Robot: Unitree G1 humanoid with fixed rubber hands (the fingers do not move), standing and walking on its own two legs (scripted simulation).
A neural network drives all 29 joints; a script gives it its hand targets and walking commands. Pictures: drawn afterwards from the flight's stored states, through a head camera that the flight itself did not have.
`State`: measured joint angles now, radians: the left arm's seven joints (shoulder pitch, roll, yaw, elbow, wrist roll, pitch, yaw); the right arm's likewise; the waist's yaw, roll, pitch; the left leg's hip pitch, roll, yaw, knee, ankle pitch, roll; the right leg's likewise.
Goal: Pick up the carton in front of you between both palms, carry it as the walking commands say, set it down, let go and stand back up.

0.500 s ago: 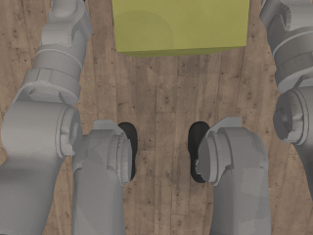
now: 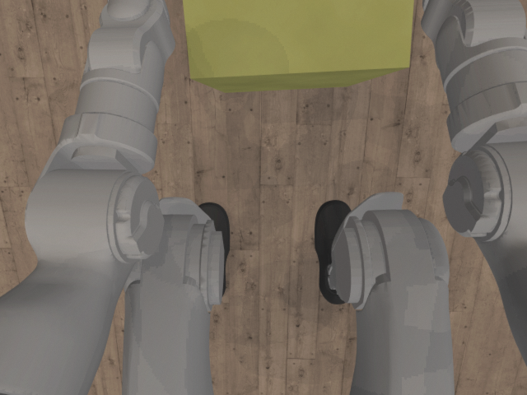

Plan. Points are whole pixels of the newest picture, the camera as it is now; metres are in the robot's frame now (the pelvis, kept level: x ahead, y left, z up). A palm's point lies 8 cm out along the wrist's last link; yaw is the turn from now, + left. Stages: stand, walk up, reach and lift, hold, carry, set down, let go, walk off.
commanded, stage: reach and lift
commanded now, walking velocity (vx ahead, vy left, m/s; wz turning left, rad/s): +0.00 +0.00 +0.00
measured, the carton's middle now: out of the picture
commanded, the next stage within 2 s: none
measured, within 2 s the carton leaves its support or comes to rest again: leaves its support in 0.12 s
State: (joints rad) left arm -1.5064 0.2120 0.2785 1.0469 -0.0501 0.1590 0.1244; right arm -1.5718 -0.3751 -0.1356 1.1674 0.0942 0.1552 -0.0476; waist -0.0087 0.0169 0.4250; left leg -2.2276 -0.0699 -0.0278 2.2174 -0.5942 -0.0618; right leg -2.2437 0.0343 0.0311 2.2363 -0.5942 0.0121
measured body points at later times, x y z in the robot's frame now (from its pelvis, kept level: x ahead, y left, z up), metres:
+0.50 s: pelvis -0.01 +0.01 +0.08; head +0.27 -0.02 +0.43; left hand +0.52 +0.12 +0.01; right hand +0.52 -0.19 +0.01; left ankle +0.11 +0.13 -0.33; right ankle +0.11 -0.12 -0.33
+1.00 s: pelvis +0.02 +0.01 +0.20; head +0.23 -0.01 +0.60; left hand +0.49 +0.13 +0.15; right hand +0.48 -0.18 +0.15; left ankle +0.11 +0.13 -0.33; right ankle +0.11 -0.12 -0.33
